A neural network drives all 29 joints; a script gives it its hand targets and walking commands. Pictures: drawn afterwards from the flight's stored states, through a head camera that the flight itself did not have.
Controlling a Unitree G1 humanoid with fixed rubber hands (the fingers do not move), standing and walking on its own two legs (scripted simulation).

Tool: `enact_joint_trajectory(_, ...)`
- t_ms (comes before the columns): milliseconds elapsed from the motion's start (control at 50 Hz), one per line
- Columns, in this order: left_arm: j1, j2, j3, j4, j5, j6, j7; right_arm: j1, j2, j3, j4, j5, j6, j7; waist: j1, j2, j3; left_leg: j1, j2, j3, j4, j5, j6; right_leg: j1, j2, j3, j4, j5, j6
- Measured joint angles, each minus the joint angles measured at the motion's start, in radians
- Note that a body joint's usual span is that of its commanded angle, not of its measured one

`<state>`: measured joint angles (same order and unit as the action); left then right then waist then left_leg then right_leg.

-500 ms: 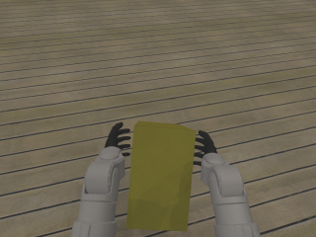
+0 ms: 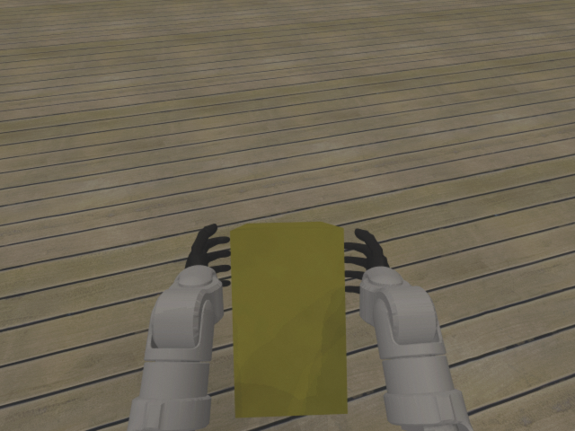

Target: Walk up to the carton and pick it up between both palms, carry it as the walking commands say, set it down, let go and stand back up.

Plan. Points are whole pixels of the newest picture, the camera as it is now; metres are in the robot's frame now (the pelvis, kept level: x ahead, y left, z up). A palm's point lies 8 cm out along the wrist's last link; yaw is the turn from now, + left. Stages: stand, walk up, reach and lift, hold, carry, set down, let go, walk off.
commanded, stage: carry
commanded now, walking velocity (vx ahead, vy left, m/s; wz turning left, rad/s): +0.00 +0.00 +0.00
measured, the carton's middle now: (287, 299) +0.34 +0.01 -0.04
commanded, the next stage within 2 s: none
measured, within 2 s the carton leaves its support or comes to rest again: neither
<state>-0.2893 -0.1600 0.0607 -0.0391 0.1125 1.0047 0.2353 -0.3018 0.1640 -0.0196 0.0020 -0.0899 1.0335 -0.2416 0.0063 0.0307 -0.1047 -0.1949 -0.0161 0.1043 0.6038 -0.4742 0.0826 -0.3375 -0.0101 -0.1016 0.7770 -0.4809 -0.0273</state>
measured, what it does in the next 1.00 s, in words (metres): walks ahead: right foot, then left foot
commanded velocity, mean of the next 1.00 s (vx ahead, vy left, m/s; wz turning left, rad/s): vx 0.00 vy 0.00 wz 0.00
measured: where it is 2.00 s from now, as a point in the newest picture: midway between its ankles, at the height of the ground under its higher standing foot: (275, 405)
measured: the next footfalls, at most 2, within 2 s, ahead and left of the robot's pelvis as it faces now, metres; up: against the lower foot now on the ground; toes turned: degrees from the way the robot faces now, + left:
right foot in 0.06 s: +0.05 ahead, -0.10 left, +0.00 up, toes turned -6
left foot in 0.22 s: +0.05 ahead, +0.09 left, +0.00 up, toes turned +8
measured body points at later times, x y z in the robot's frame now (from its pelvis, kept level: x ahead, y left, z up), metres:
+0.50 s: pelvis +0.18 +0.03 -0.01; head +0.19 +0.02 +0.44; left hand +0.50 +0.16 +0.07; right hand +0.49 -0.08 +0.06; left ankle +0.02 +0.08 -0.71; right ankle +0.15 -0.06 -0.72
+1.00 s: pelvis +0.33 +0.06 +0.01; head +0.36 +0.05 +0.46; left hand +0.66 +0.20 +0.06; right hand +0.66 -0.05 +0.04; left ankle +0.28 +0.12 -0.71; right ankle +0.28 -0.05 -0.72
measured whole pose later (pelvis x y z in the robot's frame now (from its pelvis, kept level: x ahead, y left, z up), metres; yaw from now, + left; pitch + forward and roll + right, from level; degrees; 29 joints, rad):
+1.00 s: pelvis +0.33 +0.06 +0.01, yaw +2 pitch +5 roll -1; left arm -0.33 -0.17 0.11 0.08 0.12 0.79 0.19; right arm -0.28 0.16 -0.05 0.06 -0.07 0.83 -0.22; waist -0.01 0.04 -0.03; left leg -0.31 -0.02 0.11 0.65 -0.36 0.06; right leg -0.27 -0.02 -0.11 0.57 -0.36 -0.02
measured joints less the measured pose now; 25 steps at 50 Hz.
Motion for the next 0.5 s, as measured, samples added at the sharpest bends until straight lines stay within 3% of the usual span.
enact_joint_trajectory(60,-0.023,-0.007,0.012,-0.008,-0.006,0.009,0.004,0.003,-0.001,0.001,-0.038,0.011,0.015,-0.010,-0.008,0.013,0.027,0.034,-0.014,-0.003,0.014,-0.034,0.001,-0.015,0.002,-0.031,-0.111,0.148,-0.006)
enact_joint_trajectory(120,-0.038,-0.012,-0.003,0.052,0.006,-0.003,-0.010,0.031,-0.009,-0.012,-0.028,0.006,0.008,-0.007,-0.013,0.029,0.010,-0.027,-0.001,-0.026,0.162,0.049,-0.026,0.019,0.000,-0.061,-0.122,0.101,-0.012)
enact_joint_trajectory(160,-0.051,-0.016,0.001,0.103,0.034,-0.011,-0.020,0.036,-0.010,-0.016,0.012,0.000,-0.003,0.004,-0.006,-0.012,-0.002,-0.076,-0.011,-0.027,0.232,-0.015,-0.043,0.038,-0.018,-0.059,-0.126,0.069,-0.015)
enact_joint_trajectory(200,-0.053,-0.017,0.016,0.131,0.050,-0.025,-0.023,0.028,-0.009,-0.013,0.050,-0.002,-0.014,0.013,-0.011,-0.050,0.002,-0.092,-0.005,-0.024,0.124,-0.018,-0.046,0.060,-0.032,-0.064,-0.128,0.063,-0.011)
enact_joint_trajectory(220,-0.051,-0.016,0.021,0.122,0.045,-0.027,-0.019,0.022,-0.007,-0.014,0.046,0.002,-0.013,0.013,-0.013,-0.054,0.014,-0.091,0.007,-0.028,0.045,0.062,-0.045,0.065,-0.031,-0.070,-0.112,0.067,-0.009)
enact_joint_trajectory(260,-0.031,-0.009,0.027,0.085,0.025,-0.036,-0.013,0.011,-0.003,-0.010,0.038,0.010,-0.021,0.015,-0.006,-0.066,0.031,-0.060,0.007,-0.013,0.019,0.051,-0.031,0.048,-0.037,-0.055,-0.041,0.082,-0.005)
enact_joint_trajectory(340,-0.006,-0.002,0.014,0.081,0.026,-0.064,-0.015,-0.016,0.005,-0.020,0.081,-0.018,-0.053,0.022,0.000,-0.014,0.024,-0.010,0.029,0.002,0.011,-0.010,-0.012,-0.002,-0.008,-0.025,0.059,0.006,-0.002)
enact_joint_trajectory(420,-0.011,-0.003,0.009,-0.025,-0.024,-0.041,0.001,0.001,0.000,-0.013,-0.041,0.022,-0.035,-0.003,0.002,0.018,0.054,0.046,0.023,0.016,-0.004,-0.051,-0.009,-0.050,0.012,-0.034,0.025,0.035,-0.007)
enact_joint_trajectory(460,-0.016,-0.005,0.010,-0.076,-0.046,-0.027,0.011,0.013,-0.003,-0.005,-0.113,0.043,-0.016,-0.017,-0.003,0.026,0.058,0.064,0.013,0.015,0.013,-0.083,-0.009,-0.055,0.022,-0.056,-0.059,0.112,-0.013)
enact_joint_trajectory(500,-0.025,-0.008,-0.003,-0.043,-0.037,-0.035,-0.004,0.034,-0.009,-0.011,-0.118,0.029,-0.025,-0.012,-0.013,0.054,0.034,0.023,0.026,-0.006,0.129,-0.081,-0.015,-0.020,0.025,-0.085,-0.091,0.094,-0.022)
